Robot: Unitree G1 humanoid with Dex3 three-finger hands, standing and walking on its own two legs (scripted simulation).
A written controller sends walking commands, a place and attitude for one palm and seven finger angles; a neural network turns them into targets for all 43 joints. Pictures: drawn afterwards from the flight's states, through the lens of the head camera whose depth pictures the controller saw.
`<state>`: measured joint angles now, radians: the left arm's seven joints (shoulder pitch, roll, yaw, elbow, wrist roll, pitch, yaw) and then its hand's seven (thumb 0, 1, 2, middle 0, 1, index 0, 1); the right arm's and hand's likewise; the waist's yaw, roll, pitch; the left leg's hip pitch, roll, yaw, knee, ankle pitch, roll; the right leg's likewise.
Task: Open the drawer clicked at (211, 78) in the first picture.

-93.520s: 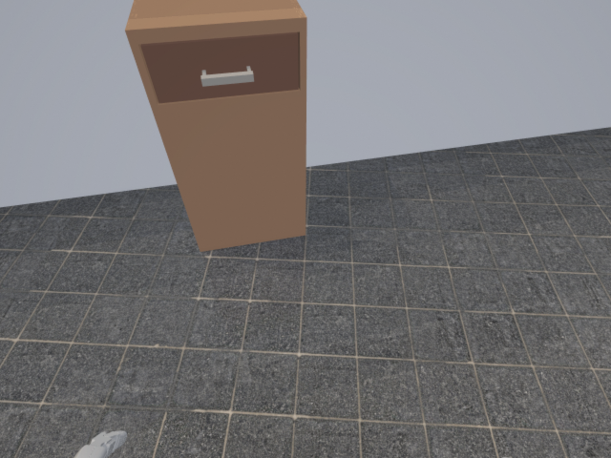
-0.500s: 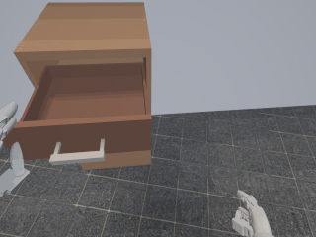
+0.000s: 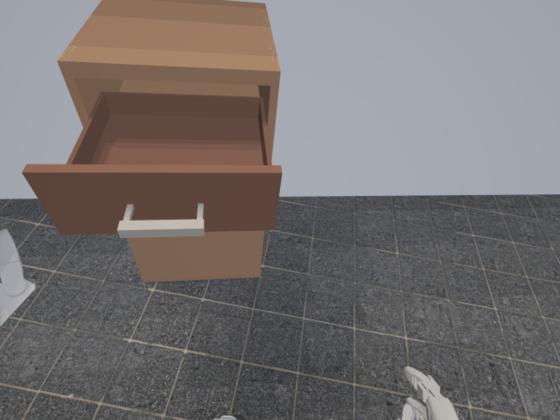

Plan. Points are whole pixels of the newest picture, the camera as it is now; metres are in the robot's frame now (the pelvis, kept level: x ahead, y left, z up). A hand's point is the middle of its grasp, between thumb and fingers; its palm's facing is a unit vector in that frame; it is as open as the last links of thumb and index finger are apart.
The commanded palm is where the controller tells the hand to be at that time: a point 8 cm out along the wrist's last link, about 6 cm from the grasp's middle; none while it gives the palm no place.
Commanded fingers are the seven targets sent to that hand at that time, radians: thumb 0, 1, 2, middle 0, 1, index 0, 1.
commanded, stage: step back with the hand held close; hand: left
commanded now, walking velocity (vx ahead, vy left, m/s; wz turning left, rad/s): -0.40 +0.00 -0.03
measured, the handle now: (164, 218) +0.43 +0.23 +0.00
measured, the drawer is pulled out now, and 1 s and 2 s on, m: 0.29 0.29 0.29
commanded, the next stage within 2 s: stop stepping back and stand still in 0.10 s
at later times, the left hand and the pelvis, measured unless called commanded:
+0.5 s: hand out of the picture +0.08 +0.21 +0.18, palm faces +0.36 -0.83 -0.42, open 7.4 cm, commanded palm +0.01 +0.25 +0.19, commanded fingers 0.00 0.90 0.90 -0.20 -0.30 -0.20 -0.30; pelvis -0.13 -0.02 +0.00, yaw -2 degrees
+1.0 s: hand out of the picture -0.01 +0.23 +0.19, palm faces +0.46 -0.77 -0.44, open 7.4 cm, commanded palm -0.07 +0.27 +0.19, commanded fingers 0.00 0.90 0.90 -0.20 -0.30 -0.20 -0.30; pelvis -0.19 -0.02 +0.00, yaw +2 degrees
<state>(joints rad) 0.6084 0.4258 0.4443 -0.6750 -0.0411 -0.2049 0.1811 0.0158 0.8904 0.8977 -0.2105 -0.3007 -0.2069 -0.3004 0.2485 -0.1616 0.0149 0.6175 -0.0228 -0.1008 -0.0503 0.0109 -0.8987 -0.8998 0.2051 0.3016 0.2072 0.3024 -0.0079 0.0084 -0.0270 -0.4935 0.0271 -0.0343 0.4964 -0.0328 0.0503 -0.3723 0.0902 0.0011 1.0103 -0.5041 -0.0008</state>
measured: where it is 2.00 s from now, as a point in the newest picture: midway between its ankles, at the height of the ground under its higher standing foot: outside the picture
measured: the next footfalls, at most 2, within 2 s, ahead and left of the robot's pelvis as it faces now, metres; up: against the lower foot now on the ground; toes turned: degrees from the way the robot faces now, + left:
right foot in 0.16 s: -0.11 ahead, -0.10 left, +0.00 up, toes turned -4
left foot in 0.32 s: +0.03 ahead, +0.05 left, +0.00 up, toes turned -2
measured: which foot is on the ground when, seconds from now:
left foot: down 0.00-0.16, up 0.18-0.30, down 0.32-0.56, up 0.58-0.88, down 0.90-1.00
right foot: up 0.00-0.14, down 0.16-1.00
